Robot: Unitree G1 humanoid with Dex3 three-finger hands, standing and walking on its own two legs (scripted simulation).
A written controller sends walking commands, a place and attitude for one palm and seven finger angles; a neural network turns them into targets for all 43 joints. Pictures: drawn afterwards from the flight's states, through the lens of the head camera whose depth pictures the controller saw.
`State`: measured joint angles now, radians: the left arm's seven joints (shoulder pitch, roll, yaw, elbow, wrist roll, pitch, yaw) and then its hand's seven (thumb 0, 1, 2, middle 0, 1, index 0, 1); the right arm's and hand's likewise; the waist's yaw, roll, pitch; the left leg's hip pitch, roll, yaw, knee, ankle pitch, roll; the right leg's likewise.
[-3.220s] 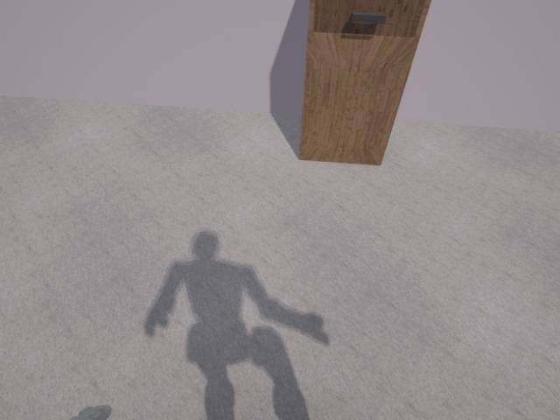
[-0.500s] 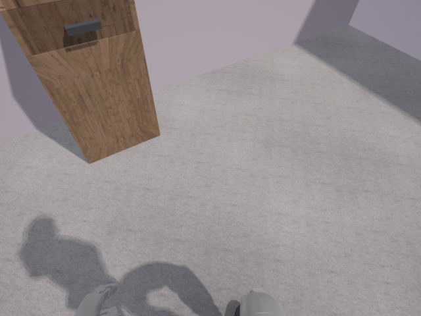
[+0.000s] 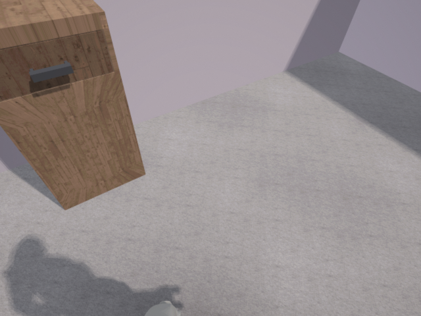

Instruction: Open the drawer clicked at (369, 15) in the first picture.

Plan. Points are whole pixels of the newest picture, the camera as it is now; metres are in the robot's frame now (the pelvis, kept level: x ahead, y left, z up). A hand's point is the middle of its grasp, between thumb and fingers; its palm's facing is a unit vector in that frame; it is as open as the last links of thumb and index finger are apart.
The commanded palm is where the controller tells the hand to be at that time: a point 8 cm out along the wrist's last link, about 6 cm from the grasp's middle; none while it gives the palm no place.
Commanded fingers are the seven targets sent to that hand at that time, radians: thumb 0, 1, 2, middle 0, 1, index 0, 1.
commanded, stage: walk to a spot facing it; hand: left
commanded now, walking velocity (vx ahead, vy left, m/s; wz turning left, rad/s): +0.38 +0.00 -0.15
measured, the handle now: (50, 69) +0.82 +0.62 +0.01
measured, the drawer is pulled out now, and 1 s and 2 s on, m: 0.00 0.00 0.00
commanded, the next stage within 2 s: turn to face it in 0.44 s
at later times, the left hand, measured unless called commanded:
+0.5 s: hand (137, 255) +0.28 +0.21 -0.17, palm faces -0.15 -0.98 -0.15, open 7.4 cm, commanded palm none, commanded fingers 0.00 0.90 0.90 -0.20 -0.30 -0.20 -0.30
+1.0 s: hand (175, 201) +0.44 +0.14 -0.17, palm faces -0.05 -0.99 -0.15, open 7.3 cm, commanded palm none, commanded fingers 0.00 0.90 0.90 -0.20 -0.30 -0.20 -0.30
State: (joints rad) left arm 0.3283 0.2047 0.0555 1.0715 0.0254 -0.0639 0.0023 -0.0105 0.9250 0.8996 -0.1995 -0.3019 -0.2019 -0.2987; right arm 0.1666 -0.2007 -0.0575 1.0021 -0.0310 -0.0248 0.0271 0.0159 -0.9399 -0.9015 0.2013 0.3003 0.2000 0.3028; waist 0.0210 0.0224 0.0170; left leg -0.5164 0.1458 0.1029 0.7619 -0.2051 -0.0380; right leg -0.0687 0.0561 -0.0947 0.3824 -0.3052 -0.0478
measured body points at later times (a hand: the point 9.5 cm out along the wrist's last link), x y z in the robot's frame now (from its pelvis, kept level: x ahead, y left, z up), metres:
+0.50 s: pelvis +0.19 +0.04 +0.00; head +0.21 +0.05 +0.45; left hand +0.29 +0.26 -0.16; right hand +0.10 -0.17 -0.14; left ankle +0.14 +0.12 -0.74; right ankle +0.29 -0.13 -0.67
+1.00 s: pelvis +0.30 -0.02 -0.01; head +0.31 +0.00 +0.44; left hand +0.45 +0.19 -0.15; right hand +0.32 -0.26 -0.15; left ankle +0.34 +0.09 -0.70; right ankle +0.34 -0.12 -0.74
